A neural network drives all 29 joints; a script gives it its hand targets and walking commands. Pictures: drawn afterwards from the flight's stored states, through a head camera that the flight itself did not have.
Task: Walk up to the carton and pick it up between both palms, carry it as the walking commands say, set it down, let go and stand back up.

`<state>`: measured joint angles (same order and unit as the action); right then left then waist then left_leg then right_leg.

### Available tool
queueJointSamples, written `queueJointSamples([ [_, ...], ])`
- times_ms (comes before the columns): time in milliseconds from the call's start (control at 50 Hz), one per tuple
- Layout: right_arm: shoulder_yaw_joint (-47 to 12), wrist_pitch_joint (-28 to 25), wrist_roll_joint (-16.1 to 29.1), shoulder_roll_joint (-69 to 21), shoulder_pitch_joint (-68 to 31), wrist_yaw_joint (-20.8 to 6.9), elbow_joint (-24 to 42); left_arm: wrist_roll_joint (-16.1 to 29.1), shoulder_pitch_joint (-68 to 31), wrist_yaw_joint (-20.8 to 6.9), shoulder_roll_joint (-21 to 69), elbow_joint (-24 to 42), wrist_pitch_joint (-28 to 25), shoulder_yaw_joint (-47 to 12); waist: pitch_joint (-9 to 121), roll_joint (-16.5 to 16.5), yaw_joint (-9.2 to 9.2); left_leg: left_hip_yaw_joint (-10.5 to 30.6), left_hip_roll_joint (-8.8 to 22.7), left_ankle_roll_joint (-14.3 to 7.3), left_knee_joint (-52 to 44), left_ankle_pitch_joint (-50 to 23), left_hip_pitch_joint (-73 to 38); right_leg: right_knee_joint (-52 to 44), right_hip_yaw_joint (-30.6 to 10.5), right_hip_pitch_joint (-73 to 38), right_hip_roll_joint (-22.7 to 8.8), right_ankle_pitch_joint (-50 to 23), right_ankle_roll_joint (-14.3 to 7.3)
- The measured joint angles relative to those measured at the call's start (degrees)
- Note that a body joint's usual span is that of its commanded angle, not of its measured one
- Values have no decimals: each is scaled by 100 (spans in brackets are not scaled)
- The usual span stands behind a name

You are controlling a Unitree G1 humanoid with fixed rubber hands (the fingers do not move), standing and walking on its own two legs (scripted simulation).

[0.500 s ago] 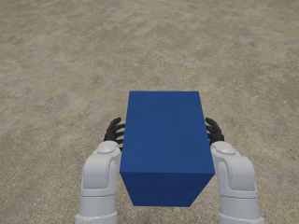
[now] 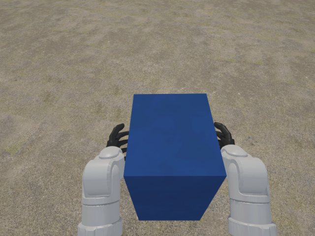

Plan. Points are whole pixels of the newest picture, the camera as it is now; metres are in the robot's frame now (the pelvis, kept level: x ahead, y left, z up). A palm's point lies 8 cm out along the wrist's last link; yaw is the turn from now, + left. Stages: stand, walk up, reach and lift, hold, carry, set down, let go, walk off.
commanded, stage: carry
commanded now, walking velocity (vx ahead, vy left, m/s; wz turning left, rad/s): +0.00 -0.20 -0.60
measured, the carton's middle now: (169, 162) +0.30 +0.01 +0.04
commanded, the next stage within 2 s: none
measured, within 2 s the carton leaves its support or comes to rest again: neither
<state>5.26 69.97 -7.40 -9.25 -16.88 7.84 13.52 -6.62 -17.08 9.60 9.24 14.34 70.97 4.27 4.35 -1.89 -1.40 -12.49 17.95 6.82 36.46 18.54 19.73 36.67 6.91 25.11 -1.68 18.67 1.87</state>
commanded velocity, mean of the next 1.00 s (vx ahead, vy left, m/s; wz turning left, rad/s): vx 0.00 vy -0.06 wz -0.32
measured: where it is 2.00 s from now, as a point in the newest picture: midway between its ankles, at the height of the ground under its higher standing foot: outside the picture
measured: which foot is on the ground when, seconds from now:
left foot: down 0.00-0.02, up 0.04-0.34, down 0.36-1.00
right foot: up 0.00-0.00, down 0.02-0.38, up 0.40-0.66, down 0.68-1.00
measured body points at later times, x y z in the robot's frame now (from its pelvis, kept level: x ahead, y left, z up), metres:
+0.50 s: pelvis -0.02 -0.10 +0.01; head -0.02 -0.07 +0.46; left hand +0.29 -0.03 +0.08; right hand +0.24 -0.28 +0.09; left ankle +0.00 -0.01 -0.73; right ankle -0.03 -0.20 -0.67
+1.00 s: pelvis -0.06 -0.16 +0.00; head -0.07 -0.15 +0.45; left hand +0.26 -0.14 +0.08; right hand +0.17 -0.39 +0.09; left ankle -0.01 -0.02 -0.73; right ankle -0.06 -0.28 -0.73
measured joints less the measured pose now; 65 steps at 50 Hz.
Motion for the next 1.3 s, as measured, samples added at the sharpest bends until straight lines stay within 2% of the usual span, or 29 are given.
queueJointSamples([
  [20,17,8,-7,5,8,-2,15,-14,-40,-10,11,-37,4,-1,25,18,22,4,72,67,232,97,91,-425,31,-212,24,-302,-58],
  [40,70,-11,-6,14,17,-9,-3,-42,-63,-27,23,-131,-43,-36,30,-72,26,145,129,81,608,439,266,-352,40,-109,113,-538,-147],
  [80,141,-19,46,40,128,2,-11,-88,-88,-36,33,-310,-70,-131,-51,-95,98,553,-167,95,1715,1464,726,9,-13,128,169,-421,-326],
  [100,131,-20,87,53,185,35,5,-103,-84,-47,31,-340,-63,-158,-112,-65,148,662,-363,83,2238,1705,941,46,-48,168,181,-370,-392],
  [140,74,-38,178,71,256,110,72,-114,-52,-82,22,-288,-66,-162,-217,-23,224,697,-656,47,2872,1648,1268,-33,-115,194,259,-407,-484],
  [180,18,-81,243,72,260,171,176,-111,-37,-108,18,-146,-93,-128,-292,11,254,637,-853,-7,2984,1365,1446,-145,-174,216,387,-523,-558],
  [280,-42,-175,276,50,184,219,324,-120,-19,-122,13,112,-185,-100,-274,159,200,551,-1251,-282,2055,1012,1317,-368,-285,237,739,-742,-768],
  [360,-71,-176,244,50,185,150,172,-147,88,-109,-16,119,-134,-128,-69,351,143,508,-1498,-523,489,597,581,-495,-364,200,968,-851,-852],
  [380,-98,-186,226,50,197,130,93,-134,121,-90,-28,101,-115,-119,-23,481,147,445,-1551,-695,166,198,431,-447,-406,203,949,-835,-836],
  [400,-122,-189,210,49,204,103,1,-104,193,-65,-48,94,-98,-119,22,526,148,403,-1535,-842,86,33,381,-205,-385,272,932,-463,-693],
  [440,-144,-155,190,54,207,66,-128,-62,313,-6,-73,85,-57,-152,79,425,98,314,-1373,-956,-32,-37,270,909,-294,581,863,334,-456],
  [480,-137,-128,170,61,245,48,-138,-45,311,7,-75,25,-37,-172,108,362,71,249,-1259,-916,-285,-131,109,1757,-362,778,661,367,-281],
  [520,-109,-111,151,63,258,45,-65,-36,245,7,-64,-5,-42,-179,130,295,74,232,-1147,-833,-482,-251,15,1858,-450,752,417,266,-128],
  [600,-65,-102,106,43,168,38,-9,-45,115,-15,-31,-18,-72,-108,193,137,119,230,-883,-644,-456,-289,44,806,-438,257,102,336,26],
  [660,-65,-66,57,37,132,28,-82,-73,68,-57,-17,-111,-56,-47,261,145,159,214,-778,-471,-161,-165,157,-511,-269,-389,-39,-393,75],
  [680,-46,-68,45,40,125,18,-127,-87,67,-68,-13,-168,-66,-52,282,125,169,230,-733,-408,17,-85,239,-668,-240,-464,-47,-642,55],
  [740,1,-21,82,75,273,28,-251,-113,140,-71,-29,-438,-68,-185,254,35,230,485,-820,-249,124,323,264,-361,-216,-344,14,-394,-143],
  [820,-34,0,159,85,318,111,-178,-101,158,-97,-37,-418,-78,-180,157,66,287,601,-1001,-213,-101,159,131,-306,-288,-292,41,-351,-256],
  [960,-108,-50,151,52,184,140,-111,-90,147,-121,-33,-183,-109,-49,165,270,195,592,-1096,-207,-203,-88,91,-243,-560,-97,174,-487,-304],
  [1040,-160,-33,114,49,181,105,-195,-79,225,-112,-54,-156,-72,-40,252,391,170,438,-1064,-350,-123,-157,122,-127,-732,39,226,-510,-264],
  [1080,-203,-29,91,46,177,86,-249,-63,280,-94,-68,-119,-41,-31,285,414,133,327,-1016,-365,-28,-77,136,116,-705,156,195,-294,-259],
  [1140,-255,8,51,41,162,75,-292,-31,322,-89,-80,-104,-13,6,297,338,44,161,-847,-322,175,57,147,380,-466,169,131,75,-237],
  [1180,-237,25,15,42,145,61,-275,-22,285,-92,-70,-137,-25,13,280,242,9,89,-695,-254,387,172,210,292,-424,173,191,-346,-319],
  [1200,-202,31,12,49,170,55,-242,-26,252,-88,-61,-187,-36,-20,280,220,16,139,-694,-155,542,395,294,351,-443,242,226,-337,-372],
  [1260,-95,40,33,64,240,61,-138,-36,137,-80,-34,-326,-66,-88,178,298,99,478,-1003,17,1364,1256,658,296,-563,345,224,-317,-440],
  [1300,-84,11,85,69,256,93,-97,-48,125,-79,-28,-301,-80,-102,115,323,171,615,-1186,3,1681,1285,840,75,-653,357,242,-500,-397],
])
